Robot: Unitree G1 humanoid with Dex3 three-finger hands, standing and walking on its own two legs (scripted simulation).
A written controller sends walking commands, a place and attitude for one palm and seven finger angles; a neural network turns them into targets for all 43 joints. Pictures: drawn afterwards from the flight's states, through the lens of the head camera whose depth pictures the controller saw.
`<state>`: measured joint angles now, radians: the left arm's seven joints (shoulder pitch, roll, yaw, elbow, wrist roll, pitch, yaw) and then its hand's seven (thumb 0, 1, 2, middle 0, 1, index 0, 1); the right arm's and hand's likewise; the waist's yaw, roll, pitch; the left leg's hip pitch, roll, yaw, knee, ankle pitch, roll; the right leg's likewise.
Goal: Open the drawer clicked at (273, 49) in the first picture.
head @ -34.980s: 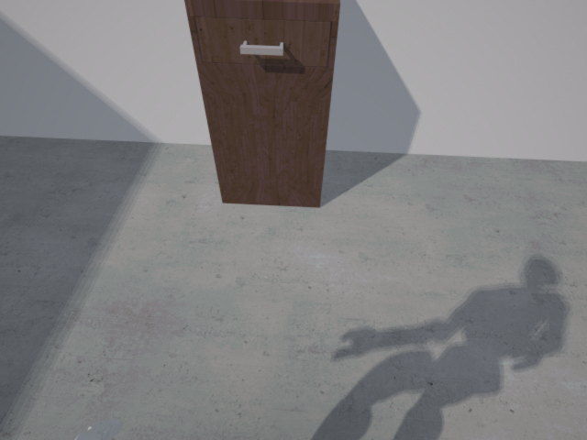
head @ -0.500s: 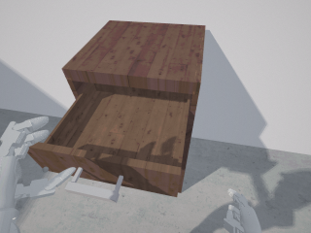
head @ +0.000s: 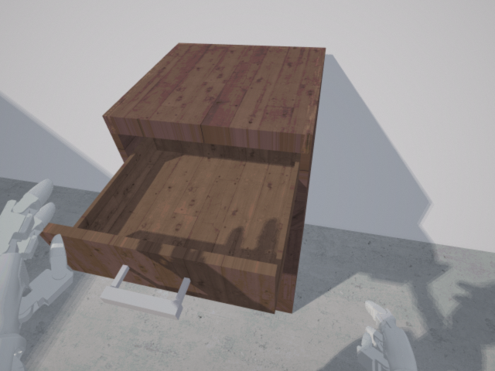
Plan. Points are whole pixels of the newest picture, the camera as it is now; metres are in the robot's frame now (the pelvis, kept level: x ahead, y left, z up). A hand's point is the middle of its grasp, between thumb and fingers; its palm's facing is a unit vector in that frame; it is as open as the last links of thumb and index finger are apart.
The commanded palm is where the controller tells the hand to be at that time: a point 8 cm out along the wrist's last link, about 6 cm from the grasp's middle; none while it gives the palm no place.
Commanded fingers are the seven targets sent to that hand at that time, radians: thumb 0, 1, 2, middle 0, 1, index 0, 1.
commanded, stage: step back with the hand held close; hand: left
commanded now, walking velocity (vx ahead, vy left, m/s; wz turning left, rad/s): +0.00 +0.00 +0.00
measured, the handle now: (147, 290) +0.24 +0.21 +0.00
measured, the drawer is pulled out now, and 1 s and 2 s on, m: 0.29 0.29 0.29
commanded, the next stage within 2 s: stop stepping back and stand still in 1.44 s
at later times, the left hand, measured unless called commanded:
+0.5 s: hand (45, 302) +0.15 +0.25 +0.16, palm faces +0.29 -0.80 -0.52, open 7.4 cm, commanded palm +0.08 +0.30 +0.19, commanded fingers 0.00 0.90 0.90 -0.20 -0.30 -0.20 -0.30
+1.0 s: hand out of the picture +0.10 +0.27 +0.17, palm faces +0.39 -0.79 -0.47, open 7.4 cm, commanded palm +0.03 +0.31 +0.19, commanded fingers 0.00 0.90 0.90 -0.20 -0.30 -0.20 -0.30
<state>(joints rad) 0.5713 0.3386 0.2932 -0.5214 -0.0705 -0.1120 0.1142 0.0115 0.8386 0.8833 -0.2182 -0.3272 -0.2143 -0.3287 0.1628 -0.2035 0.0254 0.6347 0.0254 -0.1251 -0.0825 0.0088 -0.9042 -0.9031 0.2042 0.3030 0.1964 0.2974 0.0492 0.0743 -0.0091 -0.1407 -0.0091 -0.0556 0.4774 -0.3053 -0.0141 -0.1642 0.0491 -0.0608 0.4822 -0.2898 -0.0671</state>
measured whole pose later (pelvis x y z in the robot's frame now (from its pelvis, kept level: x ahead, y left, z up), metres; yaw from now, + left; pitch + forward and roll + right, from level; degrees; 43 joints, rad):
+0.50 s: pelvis -0.04 +0.01 +0.00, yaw +1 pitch +2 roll +0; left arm 0.67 0.42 0.38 -0.61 -0.06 -0.19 0.12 0.01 0.88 0.90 -0.22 -0.30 -0.22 -0.30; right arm 0.17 -0.23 -0.02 0.58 0.03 -0.03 -0.08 0.01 -0.91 -0.90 0.20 0.30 0.19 0.30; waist -0.02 0.01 0.03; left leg -0.32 -0.02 -0.01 0.55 -0.27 0.01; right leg -0.33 0.02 -0.07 0.55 -0.25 -0.05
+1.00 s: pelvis -0.09 +0.03 -0.01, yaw +1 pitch +2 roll -1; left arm 0.62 0.42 0.42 -0.64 -0.04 -0.22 0.16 0.01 0.88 0.90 -0.22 -0.30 -0.21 -0.30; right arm 0.21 -0.19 0.02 0.57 0.00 -0.09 -0.07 0.01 -0.90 -0.90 0.21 0.30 0.20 0.30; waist -0.01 -0.02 0.00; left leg -0.43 -0.01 0.01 0.61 -0.21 0.03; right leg -0.42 0.02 -0.04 0.70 -0.35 -0.01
